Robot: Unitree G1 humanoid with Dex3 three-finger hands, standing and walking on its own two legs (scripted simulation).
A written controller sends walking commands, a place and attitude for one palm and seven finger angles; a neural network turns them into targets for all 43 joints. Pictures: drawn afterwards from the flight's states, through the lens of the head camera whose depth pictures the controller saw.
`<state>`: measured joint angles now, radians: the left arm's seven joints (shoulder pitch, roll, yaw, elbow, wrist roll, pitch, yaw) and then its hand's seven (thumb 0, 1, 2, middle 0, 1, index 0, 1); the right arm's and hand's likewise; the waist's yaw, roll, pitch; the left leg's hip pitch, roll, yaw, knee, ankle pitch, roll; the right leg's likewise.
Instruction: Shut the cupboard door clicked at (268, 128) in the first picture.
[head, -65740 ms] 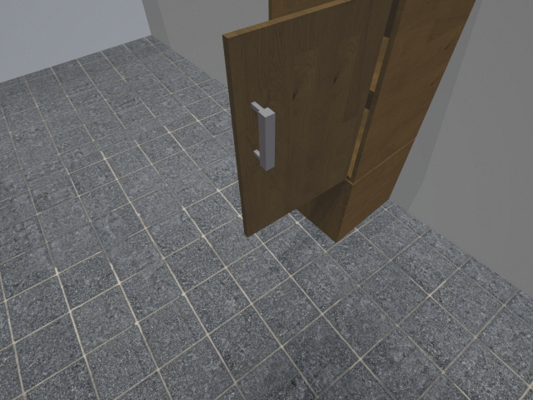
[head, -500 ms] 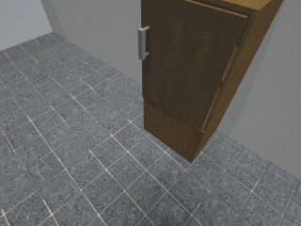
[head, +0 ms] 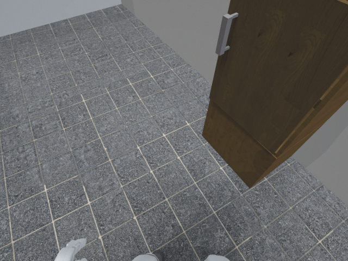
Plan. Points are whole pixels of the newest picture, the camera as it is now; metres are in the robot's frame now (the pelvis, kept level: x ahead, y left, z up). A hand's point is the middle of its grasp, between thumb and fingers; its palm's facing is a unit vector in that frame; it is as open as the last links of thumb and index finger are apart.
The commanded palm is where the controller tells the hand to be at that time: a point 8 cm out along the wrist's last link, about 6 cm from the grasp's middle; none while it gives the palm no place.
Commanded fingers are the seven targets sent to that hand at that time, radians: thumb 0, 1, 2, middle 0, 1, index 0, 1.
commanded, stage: walk to a spot facing it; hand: left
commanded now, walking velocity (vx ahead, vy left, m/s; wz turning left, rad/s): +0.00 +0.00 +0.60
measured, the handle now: (227, 34) +0.85 -0.17 +0.04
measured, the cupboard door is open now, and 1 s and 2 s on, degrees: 2 2 2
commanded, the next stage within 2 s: turn to face it in 1.98 s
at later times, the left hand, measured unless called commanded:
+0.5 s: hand out of the picture -0.03 +0.20 -0.19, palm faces +0.36 -0.89 -0.28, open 7.4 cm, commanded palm none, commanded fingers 0.00 0.90 0.90 -0.20 -0.30 -0.20 -0.30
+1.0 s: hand out of the picture -0.02 +0.16 -0.17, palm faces +0.64 -0.74 -0.22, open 7.4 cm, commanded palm none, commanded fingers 0.00 0.90 0.90 -0.20 -0.30 -0.20 -0.30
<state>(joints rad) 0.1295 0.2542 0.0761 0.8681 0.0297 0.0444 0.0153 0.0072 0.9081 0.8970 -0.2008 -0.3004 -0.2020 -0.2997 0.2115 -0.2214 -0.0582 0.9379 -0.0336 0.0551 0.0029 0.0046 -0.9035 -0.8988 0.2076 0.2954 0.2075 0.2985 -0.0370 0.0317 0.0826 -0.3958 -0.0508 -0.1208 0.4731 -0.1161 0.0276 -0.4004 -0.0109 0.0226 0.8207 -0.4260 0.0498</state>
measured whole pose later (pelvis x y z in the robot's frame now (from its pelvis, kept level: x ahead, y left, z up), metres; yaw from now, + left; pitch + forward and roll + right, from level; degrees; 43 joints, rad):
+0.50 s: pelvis +0.02 -0.02 -0.01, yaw +20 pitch +1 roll +1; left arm 0.24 0.26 0.08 0.90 0.02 0.07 0.02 0.01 0.91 0.90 -0.20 -0.30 -0.20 -0.30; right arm 0.11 -0.23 -0.05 0.86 -0.02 0.03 0.01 0.00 -0.91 -0.90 0.20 0.29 0.20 0.30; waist 0.01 -0.05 0.14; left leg -0.33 0.00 0.02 0.64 -0.32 0.01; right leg -0.42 -0.10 -0.06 1.06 -0.54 0.07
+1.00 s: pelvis +0.05 -0.03 -0.01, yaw +40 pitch +1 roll +1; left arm 0.23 0.21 0.06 0.85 0.03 0.01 0.00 0.01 0.90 0.90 -0.21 -0.30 -0.21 -0.30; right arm 0.18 -0.22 -0.06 0.89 -0.02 0.06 0.04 0.01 -0.91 -0.90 0.20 0.29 0.20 0.30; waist -0.01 -0.04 0.10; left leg -0.30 0.02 0.09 0.66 -0.44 -0.02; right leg -0.26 -0.17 -0.23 0.63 -0.36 0.03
